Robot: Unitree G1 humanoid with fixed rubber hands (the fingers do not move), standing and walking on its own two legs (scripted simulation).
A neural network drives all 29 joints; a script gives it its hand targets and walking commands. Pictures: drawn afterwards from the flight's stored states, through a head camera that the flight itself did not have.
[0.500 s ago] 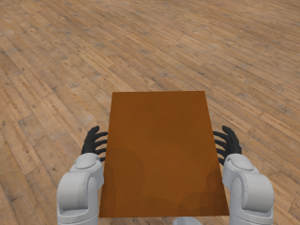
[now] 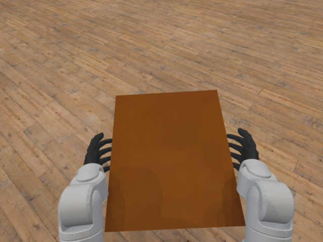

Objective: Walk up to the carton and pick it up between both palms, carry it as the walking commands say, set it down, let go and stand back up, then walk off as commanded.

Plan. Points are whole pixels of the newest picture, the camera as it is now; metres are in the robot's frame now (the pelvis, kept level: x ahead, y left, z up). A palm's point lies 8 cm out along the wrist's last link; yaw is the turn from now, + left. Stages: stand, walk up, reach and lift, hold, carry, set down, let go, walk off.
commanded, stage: carry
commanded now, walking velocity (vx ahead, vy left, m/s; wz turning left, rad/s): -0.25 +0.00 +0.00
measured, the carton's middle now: (169, 163) +0.30 -0.01 +0.03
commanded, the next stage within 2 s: none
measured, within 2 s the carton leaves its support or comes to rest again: neither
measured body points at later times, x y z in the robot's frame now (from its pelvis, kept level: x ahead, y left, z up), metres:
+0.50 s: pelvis -0.18 +0.01 +0.00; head -0.21 +0.00 +0.45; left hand +0.08 +0.16 +0.10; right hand +0.07 -0.17 +0.09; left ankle -0.09 +0.13 -0.73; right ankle -0.18 -0.12 -0.73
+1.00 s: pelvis -0.25 +0.02 -0.01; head -0.27 +0.03 +0.44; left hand +0.04 +0.17 +0.04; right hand +0.03 -0.16 +0.05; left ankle -0.09 +0.13 -0.73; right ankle -0.18 -0.11 -0.72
